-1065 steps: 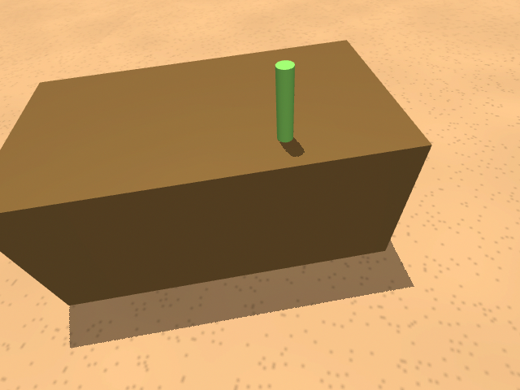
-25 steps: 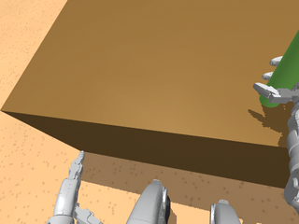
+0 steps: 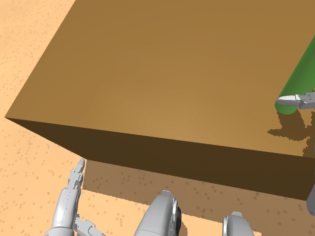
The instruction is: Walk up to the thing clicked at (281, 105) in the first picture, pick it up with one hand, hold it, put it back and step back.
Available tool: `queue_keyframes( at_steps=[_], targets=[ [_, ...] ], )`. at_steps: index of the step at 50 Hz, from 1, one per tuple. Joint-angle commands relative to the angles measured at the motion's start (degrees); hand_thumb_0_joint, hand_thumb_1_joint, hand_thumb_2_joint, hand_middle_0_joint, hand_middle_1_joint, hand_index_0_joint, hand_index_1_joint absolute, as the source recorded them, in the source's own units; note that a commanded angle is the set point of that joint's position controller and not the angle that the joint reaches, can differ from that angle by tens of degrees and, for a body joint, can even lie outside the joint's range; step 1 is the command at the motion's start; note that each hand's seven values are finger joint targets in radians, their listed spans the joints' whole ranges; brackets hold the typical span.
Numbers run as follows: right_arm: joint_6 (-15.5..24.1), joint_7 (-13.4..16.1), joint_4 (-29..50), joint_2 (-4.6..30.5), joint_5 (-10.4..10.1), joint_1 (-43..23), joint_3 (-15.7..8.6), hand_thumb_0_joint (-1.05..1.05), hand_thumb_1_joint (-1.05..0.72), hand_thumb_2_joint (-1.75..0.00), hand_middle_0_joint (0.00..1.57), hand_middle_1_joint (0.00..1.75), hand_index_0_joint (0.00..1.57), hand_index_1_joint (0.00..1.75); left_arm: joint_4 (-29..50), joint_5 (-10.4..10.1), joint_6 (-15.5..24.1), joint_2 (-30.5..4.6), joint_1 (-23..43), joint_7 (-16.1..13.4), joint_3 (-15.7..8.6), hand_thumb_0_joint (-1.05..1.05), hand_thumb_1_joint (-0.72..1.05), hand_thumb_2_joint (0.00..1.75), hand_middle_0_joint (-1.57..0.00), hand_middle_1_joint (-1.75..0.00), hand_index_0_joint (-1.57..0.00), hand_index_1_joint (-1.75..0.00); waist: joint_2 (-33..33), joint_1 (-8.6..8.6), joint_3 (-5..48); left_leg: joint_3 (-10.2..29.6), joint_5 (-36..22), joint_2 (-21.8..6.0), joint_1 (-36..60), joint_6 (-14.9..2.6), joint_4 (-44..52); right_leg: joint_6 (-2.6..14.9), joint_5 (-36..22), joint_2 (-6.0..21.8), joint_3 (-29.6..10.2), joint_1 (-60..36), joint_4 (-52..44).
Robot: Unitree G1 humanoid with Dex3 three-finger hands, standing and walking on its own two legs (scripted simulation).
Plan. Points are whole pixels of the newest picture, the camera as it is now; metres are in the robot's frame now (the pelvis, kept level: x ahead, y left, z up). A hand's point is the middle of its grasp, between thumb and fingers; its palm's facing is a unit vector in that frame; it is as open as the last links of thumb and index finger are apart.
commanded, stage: withdraw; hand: right
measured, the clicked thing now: (305, 77) +0.49 -0.21 +0.05
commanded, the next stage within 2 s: rise in 0.14 s
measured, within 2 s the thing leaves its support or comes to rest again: neither
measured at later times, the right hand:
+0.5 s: hand out of the picture +0.46 -0.34 +0.12, palm faces +0.35 +0.90 -0.26, open 17.2 cm
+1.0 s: hand out of the picture +0.28 -0.29 +0.10, palm faces +0.33 +0.88 -0.35, open 17.2 cm
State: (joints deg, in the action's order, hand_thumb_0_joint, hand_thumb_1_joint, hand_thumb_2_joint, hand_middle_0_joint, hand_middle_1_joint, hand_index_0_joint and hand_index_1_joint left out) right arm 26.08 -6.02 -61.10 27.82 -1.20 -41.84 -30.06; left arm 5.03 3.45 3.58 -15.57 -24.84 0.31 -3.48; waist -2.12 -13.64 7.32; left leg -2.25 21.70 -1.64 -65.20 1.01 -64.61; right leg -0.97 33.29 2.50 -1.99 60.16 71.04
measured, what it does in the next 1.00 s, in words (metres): rises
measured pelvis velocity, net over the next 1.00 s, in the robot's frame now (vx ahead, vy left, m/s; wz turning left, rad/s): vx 0.05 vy -0.01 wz -0.02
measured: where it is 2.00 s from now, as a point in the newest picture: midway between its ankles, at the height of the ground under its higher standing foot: outside the picture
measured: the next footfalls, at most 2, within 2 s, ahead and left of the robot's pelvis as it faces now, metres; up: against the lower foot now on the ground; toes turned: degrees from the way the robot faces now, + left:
none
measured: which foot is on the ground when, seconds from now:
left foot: down 0.00-1.00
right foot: down 0.00-1.00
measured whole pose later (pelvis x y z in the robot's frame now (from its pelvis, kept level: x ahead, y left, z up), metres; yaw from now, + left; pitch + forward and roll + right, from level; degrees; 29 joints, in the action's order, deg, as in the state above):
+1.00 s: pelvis +0.05 -0.01 +0.09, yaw -1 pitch +5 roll +1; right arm -2.4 3.4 -10.9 20.0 -4.2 11.2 -13.4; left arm -23.3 -3.0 -1.5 -13.5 -20.1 -3.1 -3.0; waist 2.0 1.4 3.8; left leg -2.3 15.7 -2.2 -25.9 1.6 -36.7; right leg -0.5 24.6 1.6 -0.8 20.4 39.9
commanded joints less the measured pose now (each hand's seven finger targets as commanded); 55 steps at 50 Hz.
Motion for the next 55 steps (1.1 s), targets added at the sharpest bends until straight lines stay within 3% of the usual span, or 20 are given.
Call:
queue_keyframes(
  at_steps=[1, 5, 7, 9, 11, 13, 14, 16, 19, 23, 25, 29, 30, 34, 36, 41, 45, 48, 53, 55],
  targets=[
    [3.0, -1.0, 15.0, 19.1, -1.3, -26.3, -1.4, 0.0, 0.5, -0.04, 0.08, 0.06, 0.08, 0.06, 5.4, -0.9, 2.5, -6.8, -1.2, -1.4, -3.9, 0.0, -0.54, 0.04, -0.05, -0.04, -0.05, -0.04, 15.0, 2.86, 30.2, 1.5, -12.4, 1.8, 25.7, -2.26, 7.8, 0.69, -19.1, -2.2, 1.3, -13.8, -12.2],
    [-0.5, -2.8, 17.3, 23.7, -1.6, -27.3, -2.2, 0.0, 0.5, -0.03, 0.07, 0.05, 0.07, 0.05, 4.3, -1.6, 2.2, -9.8, 1.4, -2.5, -5.2, 0.0, -0.55, 0.04, -0.05, -0.04, -0.05, -0.05, 16.4, 4.25, 34.1, 0.3, -15.2, 2.2, 28.4, -2.39, 9.7, 0.05, -26.4, -1.8, 0.6, -21.6, -14.7],
    [-3.3, -4.9, 9.3, 18.3, -2.7, -21.1, 0.0, 0.0, 0.49, -0.03, 0.07, 0.05, 0.07, 0.05, 2.1, -2.2, 2.1, -8.5, 1.5, -2.6, -3.5, 0.0, -0.56, 0.05, -0.05, -0.04, -0.04, -0.05, 13.8, 3.99, 29.8, -0.5, -16.2, 2.5, 28.5, -2.44, 11.0, -0.19, -29.6, -1.7, 0.2, -22.2, -16.2],
    [-5.3, -6.5, 4.6, 19.3, -3.5, -17.1, -0.2, 0.0, 0.48, -0.04, 0.07, 0.05, 0.07, 0.05, -2.4, -2.8, 1.8, -8.6, 0.4, -2.8, -3.2, 0.0, -0.56, 0.05, -0.06, -0.04, -0.05, -0.05, 9.6, 4.25, 21.9, -1.0, -13.9, 2.7, 26.6, -2.17, 12.7, 0.06, -27.0, -1.4, -0.2, -19.5, -18.2],
    [-5.0, -7.7, 11.7, 22.0, -4.4, -26.4, -0.7, 0.0, 0.46, -0.05, 0.08, 0.05, 0.07, 0.05, -0.9, -3.0, 2.7, -9.1, 3.7, -3.1, -3.3, 0.0, -0.56, 0.04, -0.06, -0.04, -0.05, -0.05, 9.6, 3.46, 26.8, -0.4, -14.4, 2.3, 29.6, -2.02, 13.8, 0.55, -24.8, -1.4, -0.1, -21.8, -18.9],
    [-6.5, -9.9, 2.6, 14.9, -5.2, -20.4, 3.1, 0.0, 0.42, -0.06, 0.07, 0.05, 0.07, 0.05, -3.9, -3.2, 3.4, -7.0, 3.1, -3.0, -1.5, 0.0, -0.59, 0.08, -0.07, -0.05, -0.05, -0.07, 6.9, 2.43, 18.8, -0.7, -11.9, 2.4, 27.1, -1.96, 14.7, 0.86, -21.7, -1.6, 0.0, -19.1, -20.0],
    [-10.4, -6.4, 1.3, 32.7, 2.1, -17.1, -0.6, 0.0, 0.43, -0.06, 0.07, 0.05, 0.07, 0.05, 1.0, -4.3, 2.2, -9.3, 5.3, -3.3, -2.6, 0.0, -0.57, 0.06, -0.07, -0.05, -0.06, -0.06, 8.9, 8.57, 22.9, -0.3, -11.2, 1.8, 33.4, -2.16, 17.6, 0.25, -22.9, -2.2, 0.8, -22.7, -23.2],
    [-11.9, -3.5, 8.1, 22.7, 1.0, -28.2, 6.4, 0.0, 0.47, -0.05, 0.06, 0.06, 0.07, 0.06, -2.0, -4.2, 0.8, -9.0, -1.5, -2.9, -3.3, 0.0, -0.56, 0.06, -0.06, -0.05, -0.05, -0.06, 8.4, 3.64, 22.4, -0.2, -14.4, 2.3, 32.8, -1.92, 18.3, 0.44, -25.0, -2.1, 1.4, -25.5, -23.3],
    [-15.0, -0.7, 5.2, 28.3, 3.0, -22.4, 4.7, 0.0, 0.48, -0.05, 0.06, 0.06, 0.07, 0.06, -7.9, -4.8, 0.2, -6.4, -4.2, -1.8, -0.6, 0.0, -0.56, 0.06, -0.06, -0.04, -0.05, -0.05, 10.1, 6.74, 16.7, -0.8, -13.8, 2.1, 31.5, -2.2, 19.9, 0.22, -25.9, -2.2, 1.8, -26.7, -25.1],
    [-17.3, 2.7, 7.1, 35.7, 4.7, -22.3, 0.8, 0.0, 0.52, -0.06, 0.06, 0.05, 0.06, 0.05, -9.7, -4.8, -0.9, -8.9, 0.8, -0.8, -2.3, 0.0, -0.55, 0.07, -0.06, -0.05, -0.05, -0.05, 12.1, 9.31, 21.1, -0.8, -16.3, 1.8, 36.1, -2.65, 21.4, -0.07, -29.4, -2.2, 2.0, -29.9, -26.6],
    [-17.6, 3.8, 8.4, 33.3, 4.6, -22.3, 1.7, 0.0, 0.54, -0.05, 0.06, 0.06, 0.06, 0.06, -9.5, -5.0, -0.8, -7.5, 4.3, -0.4, -0.1, 0.0, -0.55, 0.08, -0.05, -0.05, -0.05, -0.05, 12.4, 9.76, 23.1, -1.0, -18.0, 1.9, 38.8, -2.76, 21.6, -0.48, -31.7, -1.9, 2.0, -30.5, -27.4],
    [-19.1, 6.3, 6.9, 31.9, 4.4, -12.8, 1.6, 0.0, 0.51, -0.06, 0.06, 0.05, 0.06, 0.05, -7.5, -5.6, -0.7, -9.9, 10.0, -1.5, -1.7, 0.0, -0.57, 0.09, -0.06, -0.04, -0.04, -0.06, 10.2, 10.81, 25.3, -1.7, -19.9, 2.1, 43.7, -2.35, 23.7, -0.62, -33.8, -1.7, 2.3, -34.1, -29.3],
    [-19.0, 6.3, 10.2, 26.7, 4.0, -15.2, 5.9, 0.0, 0.52, -0.06, 0.06, 0.05, 0.06, 0.05, -6.7, -5.7, -0.5, -9.6, 8.9, -1.7, -1.8, 0.0, -0.57, 0.09, -0.05, -0.05, -0.04, -0.06, 9.5, 9.21, 25.9, -1.4, -20.7, 2.0, 44.2, -2.33, 24.1, -0.5, -34.0, -1.7, 2.7, -35.2, -29.5],
    [-21.1, 7.8, 12.0, 24.2, 2.5, 3.6, 5.1, 0.0, 0.5, -0.06, 0.06, 0.05, 0.06, 0.05, -10.1, -6.3, -0.9, -9.9, 3.7, -2.6, -2.5, 0.0, -0.56, 0.08, -0.06, -0.04, -0.05, -0.05, 9.3, 11.48, 18.4, -2.8, -21.7, 2.2, 44.0, -2.59, 25.5, -0.91, -38.4, -1.4, 2.5, -37.8, -32.0],
    [-21.6, 7.4, 24.4, 17.2, 0.8, 5.0, 10.1, 0.0, 0.49, -0.06, 0.06, 0.05, 0.06, 0.05, -12.7, -6.5, -1.1, -7.1, -0.2, -2.4, -1.2, 0.0, -0.55, 0.07, -0.06, -0.04, -0.05, -0.05, 10.9, 11.7, 17.7, -2.5, -22.5, 2.1, 44.2, -2.77, 26.1, -1.04, -39.5, -1.4, 2.9, -39.4, -32.6],
    [-24.2, 8.5, 45.9, 14.8, -1.8, 22.8, 9.2, 0.0, 0.5, -0.06, 0.06, 0.05, 0.06, 0.05, -19.0, -7.2, -1.8, -4.1, 1.4, -2.2, -0.6, 0.0, -0.54, 0.07, -0.06, -0.04, -0.05, -0.05, 11.9, 14.35, 8.8, -2.1, -21.0, 1.3, 46.7, -2.86, 28.8, -0.34, -33.4, -1.9, 3.8, -37.4, -36.1],
    [-24.9, 10.1, 62.8, 11.3, -2.9, 33.3, 9.5, 0.0, 0.49, -0.06, 0.06, 0.05, 0.06, 0.05, -17.4, -7.0, -1.4, -7.7, 7.5, -3.5, -4.0, 0.0, -0.52, 0.06, -0.05, -0.05, -0.05, -0.05, 10.6, 14.13, 7.7, -2.5, -19.5, 1.7, 48.4, -2.49, 30.1, -0.29, -32.0, -1.2, 3.2, -39.9, -38.0],
    [-24.8, 11.4, 66.7, 9.2, -2.9, 46.0, 8.3, 0.0, 0.48, -0.06, 0.06, 0.05, 0.06, 0.05, -16.7, -6.6, -1.2, -8.1, 9.9, -4.9, -5.1, 0.0, -0.51, 0.06, -0.06, -0.05, -0.05, -0.05, 6.8, 15.34, 8.0, -2.8, -20.3, 1.5, 51.8, -2.16, 30.5, -0.04, -32.7, -1.4, 2.8, -40.6, -38.0],
    [-24.8, 11.1, 66.9, -1.8, -2.9, 62.5, 14.5, 0.0, 0.5, -0.06, 0.06, 0.06, 0.06, 0.06, -17.3, -6.0, -1.0, -5.1, 6.6, -6.3, -4.2, 0.0, -0.48, 0.05, -0.05, -0.05, -0.05, -0.04, 1.7, 14.39, 0.9, -3.3, -17.9, 1.4, 51.0, -1.38, 31.7, 0.61, -29.1, -1.6, 3.1, -39.5, -39.3],
    [-24.2, 10.9, 72.0, -1.3, -2.7, 63.2, 13.9, 0.0, 0.5, -0.06, 0.06, 0.06, 0.06, 0.06, -14.2, -5.9, -0.5, -6.0, 6.0, -6.5, -5.9, 0.0, -0.49, 0.05, -0.05, -0.05, -0.06, -0.05, 2.4, 14.29, 2.7, -2.9, -19.2, 0.9, 51.9, -1.2, 31.8, 0.75, -29.7, -2.1, 3.6, -40.6, -39.1]
  ],
)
